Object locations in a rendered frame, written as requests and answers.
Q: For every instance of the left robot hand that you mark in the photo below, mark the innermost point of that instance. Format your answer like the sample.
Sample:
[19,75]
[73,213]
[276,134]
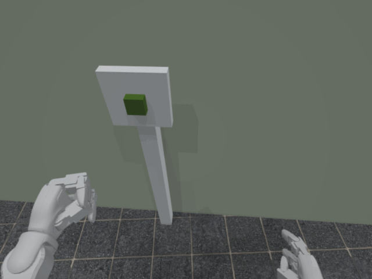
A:
[54,209]

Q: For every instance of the right robot hand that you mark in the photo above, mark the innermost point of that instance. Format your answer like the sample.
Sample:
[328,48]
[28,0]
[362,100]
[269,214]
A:
[304,266]

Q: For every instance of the left robot forearm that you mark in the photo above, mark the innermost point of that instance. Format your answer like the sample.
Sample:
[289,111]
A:
[32,258]

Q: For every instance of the panel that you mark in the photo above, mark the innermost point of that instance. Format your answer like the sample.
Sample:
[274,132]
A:
[154,82]

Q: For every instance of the button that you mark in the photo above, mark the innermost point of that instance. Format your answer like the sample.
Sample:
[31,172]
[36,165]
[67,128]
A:
[135,104]

